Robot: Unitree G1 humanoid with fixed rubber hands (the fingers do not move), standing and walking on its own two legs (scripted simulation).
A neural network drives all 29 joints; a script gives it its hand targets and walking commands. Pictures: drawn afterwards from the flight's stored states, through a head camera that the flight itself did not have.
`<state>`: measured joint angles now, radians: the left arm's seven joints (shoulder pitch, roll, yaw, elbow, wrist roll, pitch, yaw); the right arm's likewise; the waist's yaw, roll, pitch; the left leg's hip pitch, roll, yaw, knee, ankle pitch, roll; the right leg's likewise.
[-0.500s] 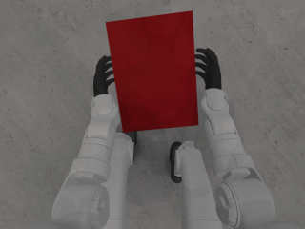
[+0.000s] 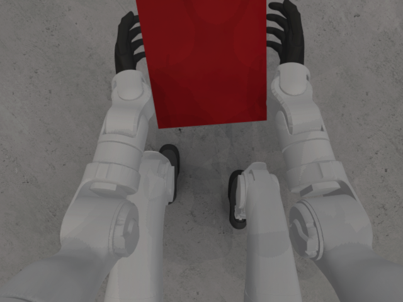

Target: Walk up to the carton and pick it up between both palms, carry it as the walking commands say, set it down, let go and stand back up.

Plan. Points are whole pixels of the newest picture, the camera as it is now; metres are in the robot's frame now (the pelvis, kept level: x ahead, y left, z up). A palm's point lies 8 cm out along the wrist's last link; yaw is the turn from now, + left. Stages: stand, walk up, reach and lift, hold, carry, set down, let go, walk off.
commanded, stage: set down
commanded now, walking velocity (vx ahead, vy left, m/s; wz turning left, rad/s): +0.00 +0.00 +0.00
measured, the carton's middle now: (207, 45) +0.52 +0.02 -0.22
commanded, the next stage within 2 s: none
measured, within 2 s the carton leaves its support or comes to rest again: neither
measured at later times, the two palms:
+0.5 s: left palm (142, 52) +0.50 +0.15 -0.22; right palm (282, 47) +0.53 -0.11 -0.20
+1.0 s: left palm (144, 42) +0.55 +0.16 -0.31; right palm (267, 39) +0.57 -0.11 -0.29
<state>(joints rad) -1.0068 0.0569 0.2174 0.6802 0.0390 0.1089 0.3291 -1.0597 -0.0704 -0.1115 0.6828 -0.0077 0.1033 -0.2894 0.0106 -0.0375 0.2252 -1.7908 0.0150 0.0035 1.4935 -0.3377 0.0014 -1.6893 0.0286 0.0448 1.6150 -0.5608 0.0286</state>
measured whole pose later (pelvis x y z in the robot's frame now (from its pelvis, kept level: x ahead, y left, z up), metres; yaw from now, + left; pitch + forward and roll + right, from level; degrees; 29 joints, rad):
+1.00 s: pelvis +0.00 -0.01 -0.11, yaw +0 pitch +35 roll +1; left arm -1.52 0.25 0.32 0.88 0.00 0.27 0.19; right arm -1.54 -0.20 -0.19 0.81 0.05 0.27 -0.16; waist 0.02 -0.04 0.52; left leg -2.08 0.01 -0.01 1.91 -0.44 -0.02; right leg -1.96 0.06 0.04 2.06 -0.70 0.03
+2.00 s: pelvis +0.00 -0.02 -0.16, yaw +0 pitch +38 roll +2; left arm -1.65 0.33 0.33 1.00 0.00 0.23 0.07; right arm -1.58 -0.24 -0.17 0.83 0.07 0.26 -0.12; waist 0.02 -0.03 0.52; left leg -2.25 0.03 -0.02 2.04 -0.46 -0.03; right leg -2.15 0.08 0.04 2.20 -0.72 0.02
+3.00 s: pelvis +0.02 -0.02 -0.17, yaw -1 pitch +40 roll +3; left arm -1.65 0.34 0.43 1.07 0.00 0.12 -0.02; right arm -1.58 -0.24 -0.18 0.86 0.07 0.17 -0.04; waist 0.03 -0.01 0.52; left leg -2.28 0.03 -0.02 2.10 -0.52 -0.02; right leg -2.17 0.09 0.04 2.25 -0.78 0.01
